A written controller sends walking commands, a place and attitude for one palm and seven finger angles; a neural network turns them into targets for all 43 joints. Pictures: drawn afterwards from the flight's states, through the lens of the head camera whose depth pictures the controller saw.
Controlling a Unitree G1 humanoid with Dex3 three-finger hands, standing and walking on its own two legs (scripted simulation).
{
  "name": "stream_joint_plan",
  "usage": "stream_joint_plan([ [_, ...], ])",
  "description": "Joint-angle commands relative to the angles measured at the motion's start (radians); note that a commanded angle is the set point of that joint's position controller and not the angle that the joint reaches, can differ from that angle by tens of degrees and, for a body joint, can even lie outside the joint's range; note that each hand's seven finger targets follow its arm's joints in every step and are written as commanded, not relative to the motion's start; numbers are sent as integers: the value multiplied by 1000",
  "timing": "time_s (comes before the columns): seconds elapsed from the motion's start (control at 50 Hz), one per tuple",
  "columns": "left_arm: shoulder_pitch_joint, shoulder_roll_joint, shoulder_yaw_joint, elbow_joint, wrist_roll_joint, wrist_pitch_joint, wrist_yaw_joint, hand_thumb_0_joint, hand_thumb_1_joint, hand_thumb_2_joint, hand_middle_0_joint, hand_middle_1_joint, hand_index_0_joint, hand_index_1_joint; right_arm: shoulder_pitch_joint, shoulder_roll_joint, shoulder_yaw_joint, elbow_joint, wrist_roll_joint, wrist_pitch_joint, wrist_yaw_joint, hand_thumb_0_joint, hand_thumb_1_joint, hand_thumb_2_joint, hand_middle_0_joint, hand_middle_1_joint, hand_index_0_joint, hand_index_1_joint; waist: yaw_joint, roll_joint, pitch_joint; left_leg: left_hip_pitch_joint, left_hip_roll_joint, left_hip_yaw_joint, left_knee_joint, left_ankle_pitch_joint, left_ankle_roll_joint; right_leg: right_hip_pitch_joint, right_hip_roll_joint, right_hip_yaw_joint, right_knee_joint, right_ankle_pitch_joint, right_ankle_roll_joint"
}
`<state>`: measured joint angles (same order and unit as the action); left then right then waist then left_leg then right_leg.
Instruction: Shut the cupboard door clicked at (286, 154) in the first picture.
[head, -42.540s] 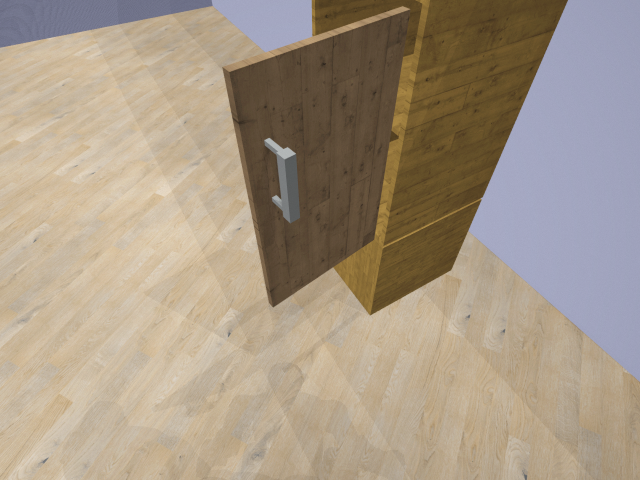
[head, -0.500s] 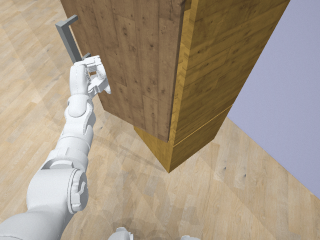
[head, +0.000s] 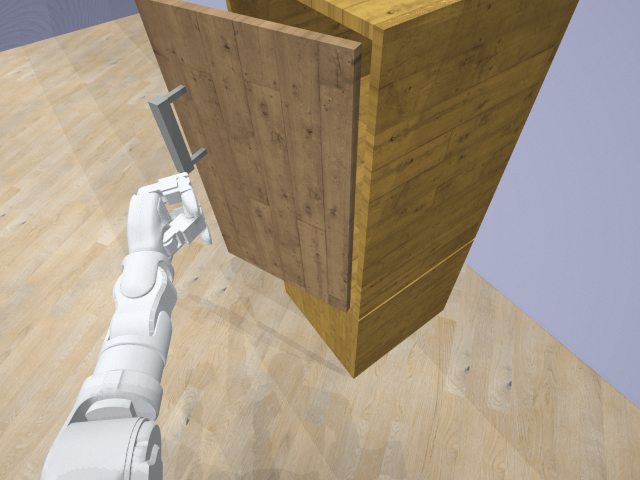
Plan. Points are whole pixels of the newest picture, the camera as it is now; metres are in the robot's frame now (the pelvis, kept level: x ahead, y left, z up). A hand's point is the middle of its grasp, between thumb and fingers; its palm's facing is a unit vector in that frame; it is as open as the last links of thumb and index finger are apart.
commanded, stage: draw the hand back to the body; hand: left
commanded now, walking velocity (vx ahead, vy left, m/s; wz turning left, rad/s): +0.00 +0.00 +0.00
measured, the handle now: (182, 131) +0.65 +0.21 +0.09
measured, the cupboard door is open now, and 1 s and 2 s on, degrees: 23 23 23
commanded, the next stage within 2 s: step back with the hand held close in 1.28 s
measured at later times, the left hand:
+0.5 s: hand (87, 307) +0.28 +0.22 +0.15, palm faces +0.24 -0.94 -0.24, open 3.4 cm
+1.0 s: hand out of the picture +0.19 +0.29 +0.19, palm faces +0.48 -0.75 -0.45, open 6.7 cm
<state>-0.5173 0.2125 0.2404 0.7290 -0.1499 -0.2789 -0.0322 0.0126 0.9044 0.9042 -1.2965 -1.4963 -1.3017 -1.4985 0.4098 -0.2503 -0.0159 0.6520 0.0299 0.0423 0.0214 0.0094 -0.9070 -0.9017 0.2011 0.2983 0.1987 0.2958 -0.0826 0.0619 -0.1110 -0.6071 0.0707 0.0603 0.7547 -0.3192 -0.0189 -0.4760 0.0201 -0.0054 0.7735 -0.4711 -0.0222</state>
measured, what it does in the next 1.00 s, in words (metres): stands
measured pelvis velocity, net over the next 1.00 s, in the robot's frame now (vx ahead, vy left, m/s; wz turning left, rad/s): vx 0.01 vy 0.01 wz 0.03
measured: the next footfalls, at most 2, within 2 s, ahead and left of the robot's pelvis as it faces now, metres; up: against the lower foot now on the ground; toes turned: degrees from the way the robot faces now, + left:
none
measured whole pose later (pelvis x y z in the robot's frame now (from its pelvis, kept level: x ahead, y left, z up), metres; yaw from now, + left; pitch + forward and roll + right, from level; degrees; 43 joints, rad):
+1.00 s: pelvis +0.01 +0.01 +0.03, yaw +2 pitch -3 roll +1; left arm 0.51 0.35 0.36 -0.35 -0.08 -0.09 0.10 0.01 0.90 0.90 -0.32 -0.42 -0.32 -0.42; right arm 0.21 -0.24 0.01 0.64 0.02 -0.05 -0.07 0.01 -0.90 -0.90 0.20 0.30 0.20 0.30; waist 0.06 0.09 -0.02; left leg -0.17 0.02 0.05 0.42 -0.20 -0.01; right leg -0.01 -0.01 -0.02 0.38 -0.33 0.00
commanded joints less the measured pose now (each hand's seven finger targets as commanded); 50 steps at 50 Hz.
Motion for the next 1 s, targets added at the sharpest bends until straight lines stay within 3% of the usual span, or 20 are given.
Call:
stream_joint_plan([
  [0.0,-319,148,-38,-445,-34,-42,-18,0,900,900,-1300,-1500,-1300,-1500,-85,-120,-50,-136,21,-76,-27,0,-900,-900,200,300,200,300,30,-28,-302,363,-67,-9,-61,278,62,76,31,-14,-148,574,36],
  [0.02,-266,146,-39,-450,-42,-27,-22,0,900,900,-1300,-1500,-1300,-1500,-95,-122,-49,-132,22,-83,-32,0,-900,-900,200,300,200,300,34,-53,-278,367,-66,-12,-70,268,63,77,33,-18,-159,553,35],
  [0.1,-172,149,-47,-510,-61,30,-40,0,900,900,-1273,-1470,-1273,-1470,-160,-121,-34,-137,32,-107,-49,0,-900,-900,200,300,200,300,48,-58,-190,372,-68,-16,-117,192,61,67,25,-21,-205,441,35],
  [0.14,-112,194,-12,-550,-69,55,-45,0,900,900,-1217,-1410,-1217,-1410,-187,-127,-29,-147,33,-111,-59,0,-900,-900,200,300,200,300,69,-90,-188,381,-68,-20,-137,186,62,99,24,-19,-217,418,32],
  [0.18,-68,170,-29,-616,-79,81,-58,0,900,900,-1163,-1350,-1163,-1350,-232,-116,-18,-167,39,-120,-62,0,-900,-900,200,300,200,300,80,-41,-181,409,-70,-19,-151,195,58,108,18,-23,-220,424,27],
  [0.2,-44,208,-93,-714,20,73,5,0,900,900,-1135,-1320,-1135,-1320,-271,-89,-15,-186,34,-101,-78,0,-900,-900,200,300,200,300,68,-71,-134,455,-71,-11,-201,179,56,98,-5,12,-298,409,33],
  [0.24,69,205,-80,-721,36,99,58,0,900,900,-1080,-1260,-1080,-1260,-287,-100,-12,-184,28,-87,-95,0,-900,-900,200,300,200,300,72,-126,-94,476,-65,-15,-238,179,62,127,0,1,-340,383,35],
  [0.3,136,201,-77,-793,55,125,87,0,900,900,-997,-1170,-997,-1170,-324,-91,1,-194,27,-71,-103,0,-900,-900,200,300,200,300,75,-76,-56,523,-59,-10,-289,188,57,176,-3,-7,-372,370,28],
  [0.34,188,232,-50,-821,61,135,98,0,900,900,-943,-1110,-943,-1110,-337,-92,6,-193,23,-70,-108,0,-900,-900,200,300,200,300,84,-50,-30,549,-57,-11,-319,182,55,189,4,-7,-415,344,24],
  [0.36,207,208,-65,-857,62,140,102,0,900,900,-915,-1080,-915,-1080,-340,-85,10,-199,22,-70,-107,0,-900,-900,200,300,200,300,80,-21,-36,568,-56,-11,-332,193,54,216,-3,-11,-413,355,21],
  [0.4,258,224,-41,-906,65,149,110,0,900,900,-860,-1020,-860,-1020,-351,-83,15,-204,16,-72,-106,0,-900,-900,200,300,200,300,89,-20,-35,593,-54,-13,-351,217,51,240,1,-17,-426,376,19],
  [0.52,414,237,-10,-1082,74,154,124,0,900,900,-695,-840,-695,-840,-368,-80,22,-210,1,-92,-99,0,-900,-900,200,300,200,300,101,27,-29,634,-51,-21,-383,254,42,280,5,-30,-451,390,14],
  [0.54,457,268,26,-1089,75,156,127,0,900,900,-668,-810,-668,-810,-367,-85,17,-206,-4,-97,-100,0,-900,-900,200,300,200,300,108,17,-26,633,-52,-17,-384,259,45,286,6,-27,-464,398,17],
  [0.56,486,248,15,-1113,72,156,127,0,900,900,-640,-780,-640,-780,-371,-78,21,-209,-3,-98,-100,0,-900,-900,200,300,200,300,106,33,-18,628,-51,-17,-388,253,42,293,0,-29,-459,389,16],
  [0.62,574,278,74,-1153,72,156,134,0,900,900,-558,-690,-558,-690,-373,-79,17,-208,-8,-103,-99,0,-900,-900,200,300,200,300,116,-24,-23,625,-51,-20,-386,265,44,307,1,-35,-459,403,18],
  [0.7,692,291,116,-1221,72,151,139,0,900,900,-447,-570,-447,-570,-375,-76,12,-206,-8,-115,-97,0,-900,-900,200,300,200,300,124,7,-4,615,-51,-16,-381,289,42,313,-4,-36,-455,424,20],
  [0.84,909,364,253,-1284,67,134,150,0,900,900,-255,-360,-255,-360,-367,-79,-3,-196,-12,-148,-99,0,-900,-900,200,300,200,300,147,-21,29,590,-55,-4,-362,307,48,308,-9,-35,-469,451,29],
  [0.88,947,356,264,-1308,63,127,150,0,900,900,-200,-300,-200,-300,-365,-72,-5,-200,-8,-151,-100,0,-900,-900,200,300,200,300,145,-22,40,582,-55,2,-358,304,49,303,-14,-37,-461,453,31],
  [0.92,911,310,215,-1287,69,128,148,0,900,900,-200,-300,-200,-300,-355,-78,-9,-190,-8,-156,-101,0,-900,-900,200,300,200,300,129,-30,64,584,-55,6,-359,292,52,279,-13,-36,-464,436,34],
  [0.98,857,304,195,-1252,74,133,151,0,900,900,-200,-300,-200,-300,-352,-87,-12,-182,-9,-165,-110,0,-900,-900,200,300,200,300,123,-39,99,585,-58,6,-363,267,58,253,-14,-33,-476,411,38],
])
